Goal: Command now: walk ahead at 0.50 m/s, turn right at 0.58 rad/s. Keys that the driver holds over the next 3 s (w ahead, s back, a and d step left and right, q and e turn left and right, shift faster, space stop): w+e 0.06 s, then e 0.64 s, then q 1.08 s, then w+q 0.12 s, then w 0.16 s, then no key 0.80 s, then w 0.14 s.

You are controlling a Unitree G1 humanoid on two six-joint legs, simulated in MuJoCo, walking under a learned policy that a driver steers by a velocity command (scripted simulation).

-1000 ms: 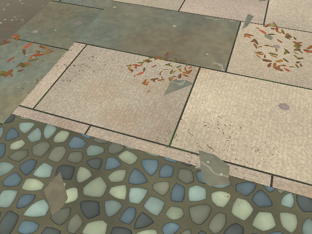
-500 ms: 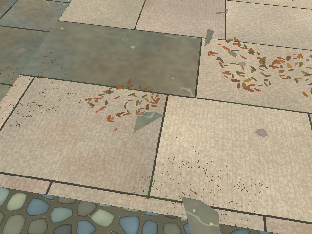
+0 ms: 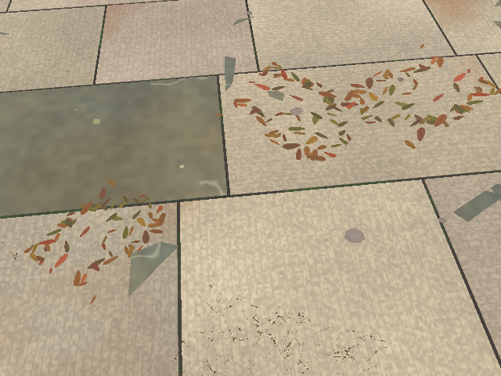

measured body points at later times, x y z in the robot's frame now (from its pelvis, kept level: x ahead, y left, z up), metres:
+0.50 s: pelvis +0.21 +0.05 +0.00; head +0.26 +0.04 +0.44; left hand +0.41 +0.30 -0.11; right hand +0.29 -0.25 -0.11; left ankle +0.32 +0.13 -0.74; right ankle +0.15 -0.07 -0.66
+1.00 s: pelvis +0.22 -0.01 +0.00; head +0.23 -0.04 +0.45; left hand +0.48 +0.13 -0.09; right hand +0.18 -0.31 -0.14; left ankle +0.28 +0.13 -0.70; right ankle +0.18 -0.09 -0.74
